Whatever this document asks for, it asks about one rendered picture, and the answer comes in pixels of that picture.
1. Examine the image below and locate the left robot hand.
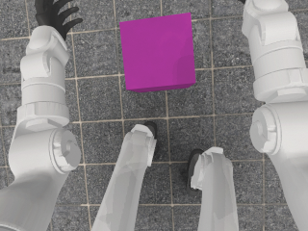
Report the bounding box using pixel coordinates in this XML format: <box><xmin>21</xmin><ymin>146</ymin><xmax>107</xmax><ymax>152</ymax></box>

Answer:
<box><xmin>35</xmin><ymin>0</ymin><xmax>83</xmax><ymax>41</ymax></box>

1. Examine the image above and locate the right robot forearm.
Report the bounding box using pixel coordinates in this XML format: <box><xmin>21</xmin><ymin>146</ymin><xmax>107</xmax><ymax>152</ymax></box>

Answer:
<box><xmin>242</xmin><ymin>0</ymin><xmax>308</xmax><ymax>104</ymax></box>

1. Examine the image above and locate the carton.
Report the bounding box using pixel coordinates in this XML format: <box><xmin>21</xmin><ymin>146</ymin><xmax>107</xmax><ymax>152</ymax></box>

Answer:
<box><xmin>119</xmin><ymin>13</ymin><xmax>196</xmax><ymax>92</ymax></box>

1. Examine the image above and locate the left robot upper arm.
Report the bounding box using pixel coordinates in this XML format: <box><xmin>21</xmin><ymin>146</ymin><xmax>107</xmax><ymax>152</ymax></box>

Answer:
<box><xmin>0</xmin><ymin>127</ymin><xmax>81</xmax><ymax>231</ymax></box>

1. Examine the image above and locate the left robot thigh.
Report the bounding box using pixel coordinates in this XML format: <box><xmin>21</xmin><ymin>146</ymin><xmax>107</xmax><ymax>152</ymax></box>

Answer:
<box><xmin>90</xmin><ymin>130</ymin><xmax>157</xmax><ymax>231</ymax></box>

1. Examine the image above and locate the left robot forearm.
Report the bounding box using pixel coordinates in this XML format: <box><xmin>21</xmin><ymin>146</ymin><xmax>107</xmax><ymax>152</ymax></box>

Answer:
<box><xmin>8</xmin><ymin>25</ymin><xmax>69</xmax><ymax>172</ymax></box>

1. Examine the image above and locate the left robot foot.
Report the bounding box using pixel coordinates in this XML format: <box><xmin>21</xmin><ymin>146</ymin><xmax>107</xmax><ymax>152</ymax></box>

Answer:
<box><xmin>144</xmin><ymin>121</ymin><xmax>158</xmax><ymax>140</ymax></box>

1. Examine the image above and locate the right robot upper arm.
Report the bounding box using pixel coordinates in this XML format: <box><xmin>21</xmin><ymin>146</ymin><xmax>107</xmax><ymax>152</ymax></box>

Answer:
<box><xmin>249</xmin><ymin>100</ymin><xmax>308</xmax><ymax>231</ymax></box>

